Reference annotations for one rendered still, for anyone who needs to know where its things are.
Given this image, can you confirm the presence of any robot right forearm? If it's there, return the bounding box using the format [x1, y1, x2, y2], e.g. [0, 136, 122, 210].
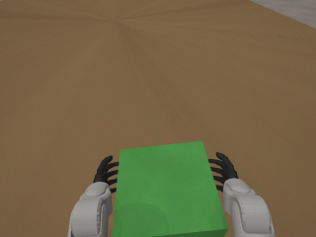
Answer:
[223, 178, 276, 237]

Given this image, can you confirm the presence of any robot left hand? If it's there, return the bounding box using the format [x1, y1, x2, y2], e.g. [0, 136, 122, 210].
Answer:
[93, 155, 119, 194]

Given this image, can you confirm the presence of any carton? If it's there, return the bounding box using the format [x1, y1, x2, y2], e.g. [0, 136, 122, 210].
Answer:
[112, 141, 229, 237]

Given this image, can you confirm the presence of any robot left forearm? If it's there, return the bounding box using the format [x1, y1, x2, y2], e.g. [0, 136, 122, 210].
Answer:
[67, 182, 113, 237]

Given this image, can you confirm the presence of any robot right hand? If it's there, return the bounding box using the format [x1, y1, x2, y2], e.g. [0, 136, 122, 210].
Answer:
[207, 152, 239, 192]

